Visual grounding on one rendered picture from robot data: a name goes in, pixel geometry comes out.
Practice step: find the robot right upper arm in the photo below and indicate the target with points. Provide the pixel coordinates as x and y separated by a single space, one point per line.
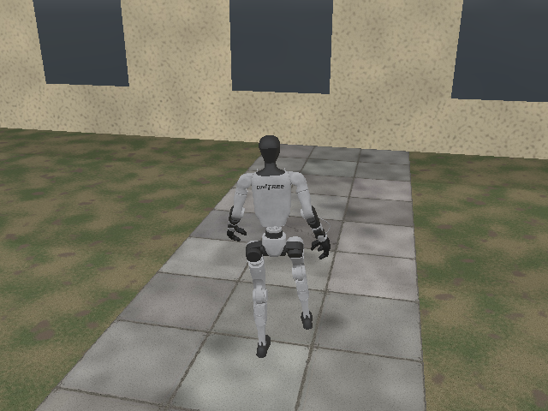
303 194

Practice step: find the robot left upper arm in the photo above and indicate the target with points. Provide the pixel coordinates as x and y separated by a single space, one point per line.
243 183

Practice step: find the robot right forearm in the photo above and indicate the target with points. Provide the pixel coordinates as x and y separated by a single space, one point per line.
316 227

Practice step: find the left robot hand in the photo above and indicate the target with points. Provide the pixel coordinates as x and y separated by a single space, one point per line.
231 235

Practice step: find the right robot hand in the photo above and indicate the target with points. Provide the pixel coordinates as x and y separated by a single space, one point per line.
324 245

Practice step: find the robot right shin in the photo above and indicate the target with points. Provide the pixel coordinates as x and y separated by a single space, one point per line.
303 293

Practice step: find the robot left forearm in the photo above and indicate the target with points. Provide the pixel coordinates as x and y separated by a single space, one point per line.
233 222

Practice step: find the humanoid robot head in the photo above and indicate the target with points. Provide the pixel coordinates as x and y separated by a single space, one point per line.
269 146

